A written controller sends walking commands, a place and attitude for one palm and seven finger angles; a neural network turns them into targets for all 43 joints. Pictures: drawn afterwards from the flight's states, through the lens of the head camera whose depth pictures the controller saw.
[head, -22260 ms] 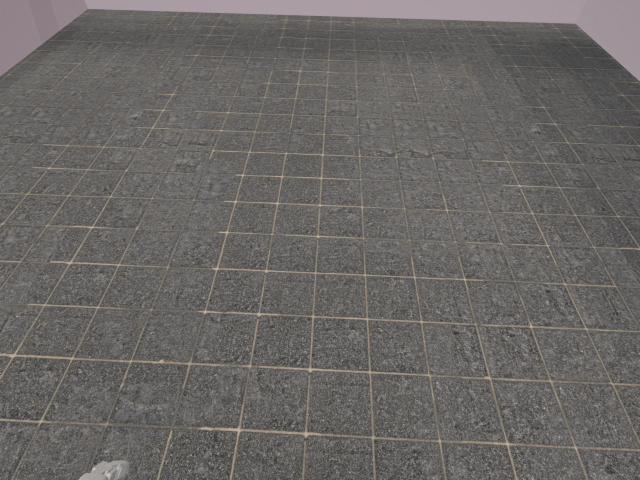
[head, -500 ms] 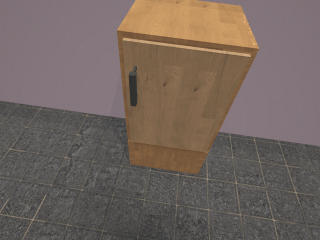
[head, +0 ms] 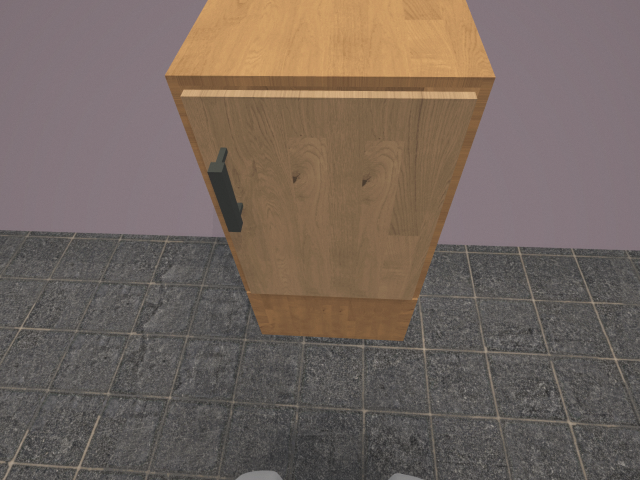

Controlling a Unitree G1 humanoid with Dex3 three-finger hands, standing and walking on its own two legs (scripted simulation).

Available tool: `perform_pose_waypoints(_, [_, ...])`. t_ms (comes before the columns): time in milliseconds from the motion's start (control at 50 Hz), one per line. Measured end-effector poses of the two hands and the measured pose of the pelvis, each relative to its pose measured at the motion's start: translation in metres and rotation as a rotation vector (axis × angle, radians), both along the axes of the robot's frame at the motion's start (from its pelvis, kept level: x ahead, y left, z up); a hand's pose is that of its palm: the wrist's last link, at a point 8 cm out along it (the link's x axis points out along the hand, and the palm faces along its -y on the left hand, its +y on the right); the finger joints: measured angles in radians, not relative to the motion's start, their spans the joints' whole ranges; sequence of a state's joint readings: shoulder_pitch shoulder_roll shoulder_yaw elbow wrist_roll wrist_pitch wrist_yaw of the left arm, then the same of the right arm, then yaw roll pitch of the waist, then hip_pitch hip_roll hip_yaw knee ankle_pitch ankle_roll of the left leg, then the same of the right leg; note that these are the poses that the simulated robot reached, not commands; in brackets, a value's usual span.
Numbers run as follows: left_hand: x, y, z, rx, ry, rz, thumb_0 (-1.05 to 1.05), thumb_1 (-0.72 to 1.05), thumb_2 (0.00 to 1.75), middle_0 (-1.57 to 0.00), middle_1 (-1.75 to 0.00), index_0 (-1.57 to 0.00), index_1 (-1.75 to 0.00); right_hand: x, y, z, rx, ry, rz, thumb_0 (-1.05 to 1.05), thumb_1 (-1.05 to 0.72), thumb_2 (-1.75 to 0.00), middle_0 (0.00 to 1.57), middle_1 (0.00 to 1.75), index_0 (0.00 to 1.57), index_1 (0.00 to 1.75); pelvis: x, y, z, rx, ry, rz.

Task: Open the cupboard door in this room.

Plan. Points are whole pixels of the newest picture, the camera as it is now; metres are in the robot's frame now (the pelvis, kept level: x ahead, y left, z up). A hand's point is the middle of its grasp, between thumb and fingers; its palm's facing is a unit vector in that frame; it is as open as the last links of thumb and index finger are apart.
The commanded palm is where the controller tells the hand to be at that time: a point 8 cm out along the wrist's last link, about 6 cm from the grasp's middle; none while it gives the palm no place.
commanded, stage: come to a stop and stand still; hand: left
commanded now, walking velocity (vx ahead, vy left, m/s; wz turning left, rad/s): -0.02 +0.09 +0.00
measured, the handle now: (229, 191) +0.56 +0.19 -0.02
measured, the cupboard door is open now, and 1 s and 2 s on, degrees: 0 0 0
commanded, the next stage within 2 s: look again from close up in 0.80 s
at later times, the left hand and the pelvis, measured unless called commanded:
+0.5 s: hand out of the picture -0.05 +0.22 -0.17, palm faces +0.02 -0.98 -0.22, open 7.4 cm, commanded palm none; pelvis -0.04 +0.04 +0.01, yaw -1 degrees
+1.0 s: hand out of the picture -0.07 +0.19 -0.17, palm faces -0.02 -0.98 -0.18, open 7.3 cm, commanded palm none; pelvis -0.06 +0.03 +0.01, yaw -1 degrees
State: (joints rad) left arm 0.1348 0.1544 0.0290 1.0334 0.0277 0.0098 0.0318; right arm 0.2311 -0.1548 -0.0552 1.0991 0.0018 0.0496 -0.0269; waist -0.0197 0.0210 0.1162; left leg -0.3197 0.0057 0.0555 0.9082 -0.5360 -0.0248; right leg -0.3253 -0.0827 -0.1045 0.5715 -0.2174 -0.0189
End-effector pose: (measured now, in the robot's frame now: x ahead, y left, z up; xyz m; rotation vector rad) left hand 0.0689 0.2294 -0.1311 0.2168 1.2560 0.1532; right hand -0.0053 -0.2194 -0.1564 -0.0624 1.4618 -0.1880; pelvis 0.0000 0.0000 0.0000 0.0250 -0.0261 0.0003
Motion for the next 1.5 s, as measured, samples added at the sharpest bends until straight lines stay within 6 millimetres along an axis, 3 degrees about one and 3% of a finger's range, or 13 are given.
perform_pose_waypoints(100, [-0.008, 0.009, 0.001, -0.007, -0.03, 0.02, 0.0, 0.91, 0.89, -0.2, -0.3, -0.2, -0.3, 0.019, -0.005, 0.007, -0.034, -0.067, 0.049, 0.0, -0.91, -0.9, 0.2, 0.3, 0.2, 0.3, -0.014, 0.008, 0.001, 0.0, 0.007, 0.006])
perform_pose_waypoints(180, [-0.024, 0.026, -0.01, -0.028, -0.031, 0.032, 0.0, 0.91, 0.89, -0.2, -0.3, -0.21, -0.3, 0.029, 0.0, 0.016, -0.08, -0.154, 0.074, 0.0, -0.91, -0.9, 0.2, 0.3, 0.2, 0.3, -0.025, 0.022, -0.004, -0.015, 0.006, 0.003])
perform_pose_waypoints(240, [-0.039, 0.039, -0.018, -0.043, -0.007, 0.05, 0.0, 0.91, 0.89, -0.2, -0.3, -0.2, -0.3, 0.024, 0.009, 0.023, -0.105, -0.193, 0.083, 0.0, -0.91, -0.9, 0.2, 0.3, 0.2, 0.3, -0.032, 0.031, -0.005, -0.014, -0.008, -0.004])
perform_pose_waypoints(340, [-0.069, 0.049, -0.01, -0.046, 0.048, 0.069, 0.0, 0.91, 0.89, -0.2, -0.3, -0.2, -0.3, 0.013, 0.026, 0.033, -0.09, -0.176, 0.1, 0.0, -0.91, -0.9, 0.2, 0.3, 0.2, 0.3, -0.035, 0.037, 0.007, -0.021, 0.007, -0.001])
perform_pose_waypoints(500, [-0.118, 0.036, -0.003, -0.028, 0.156, 0.061, 0.0, 0.91, 0.89, -0.2, -0.3, -0.2, -0.3, -0.005, 0.028, 0.018, -0.047, -0.154, 0.059, 0.0, -0.92, -0.9, 0.2, 0.3, 0.2, 0.3, -0.044, 0.036, 0.007, -0.007, 0.012, -0.012])
perform_pose_waypoints(620, [-0.137, 0.018, -0.001, -0.055, 0.189, 0.047, 0.0, 0.91, 0.89, -0.2, -0.3, -0.2, -0.3, -0.033, 0.026, 0.018, -0.03, -0.106, 0.041, 0.0, -0.93, -0.9, 0.2, 0.3, 0.2, 0.3, -0.052, 0.031, 0.011, -0.013, 0.0, -0.015])
perform_pose_waypoints(800, [-0.139, 0.001, -0.006, -0.09, 0.182, 0.039, 0.01, 0.92, 0.89, -0.2, -0.3, -0.2, -0.3, -0.081, 0.031, 0.02, -0.016, 0.0, 0.02, 0.0, -0.91, -0.9, 0.2, 0.3, 0.2, 0.3, -0.058, 0.024, 0.012, -0.018, -0.003, -0.017])
perform_pose_waypoints(920, [-0.139, 0.0, -0.006, -0.082, 0.174, 0.034, 0.01, 0.92, 0.89, -0.2, -0.3, -0.2, -0.3, -0.098, 0.037, 0.019, -0.002, 0.035, 0.01, 0.0, -0.91, -0.9, 0.2, 0.3, 0.2, 0.3, -0.059, 0.024, 0.011, -0.025, 0.003, -0.018])
perform_pose_waypoints(1140, [-0.117, 0.031, -0.005, -0.033, 0.072, 0.01, 0.01, 0.91, 0.89, -0.2, -0.3, -0.2, -0.3, -0.068, 0.051, 0.008, 0.007, -0.098, 0.052, 0.01, -0.91, -0.9, 0.2, 0.3, 0.2, 0.3, -0.059, 0.039, 0.002, -0.027, -0.001, -0.012])
perform_pose_waypoints(1300, [-0.101, 0.043, -0.001, -0.02, 0.029, 0.0, 0.0, 0.91, 0.89, -0.2, -0.3, -0.2, -0.3, -0.05, 0.042, 0.013, -0.025, -0.14, 0.068, 0.01, -0.92, -0.9, 0.2, 0.3, 0.2, 0.3, -0.058, 0.044, 0.004, -0.019, 0.002, -0.019])
perform_pose_waypoints(1500, [-0.104, 0.043, -0.003, -0.032, 0.064, -0.001, 0.0, 0.91, 0.89, -0.2, -0.3, -0.2, -0.3, -0.032, 0.028, 0.021, -0.061, -0.15, 0.09, 0.0, -0.91, -0.9, 0.2, 0.3, 0.2, 0.3, -0.054, 0.042, 0.006, -0.018, 0.013, -0.022])
